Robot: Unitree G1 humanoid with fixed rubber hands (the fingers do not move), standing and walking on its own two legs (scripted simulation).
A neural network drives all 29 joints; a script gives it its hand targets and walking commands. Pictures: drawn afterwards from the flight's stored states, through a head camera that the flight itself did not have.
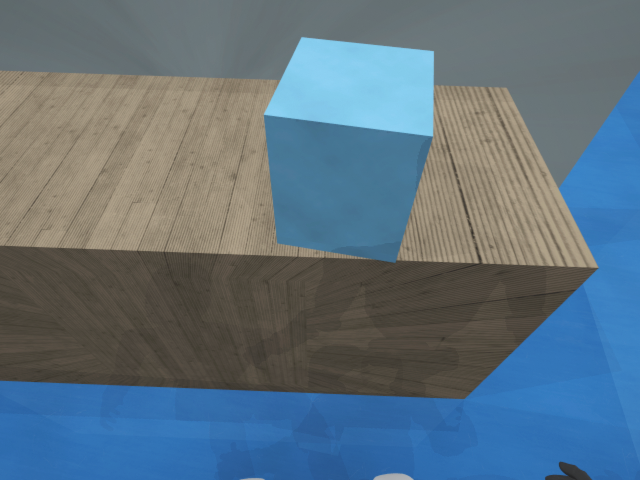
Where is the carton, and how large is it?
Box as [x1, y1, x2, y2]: [264, 37, 433, 262]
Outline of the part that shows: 301,37 264,113 277,242 395,262 432,138 433,51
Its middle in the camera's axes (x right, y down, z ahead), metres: +0.05 -0.13 +0.62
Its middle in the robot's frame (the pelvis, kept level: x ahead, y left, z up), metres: +0.56 -0.04 +0.08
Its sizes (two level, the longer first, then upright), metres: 0.210 0.200 0.250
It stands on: a pedestal, 0.71 m high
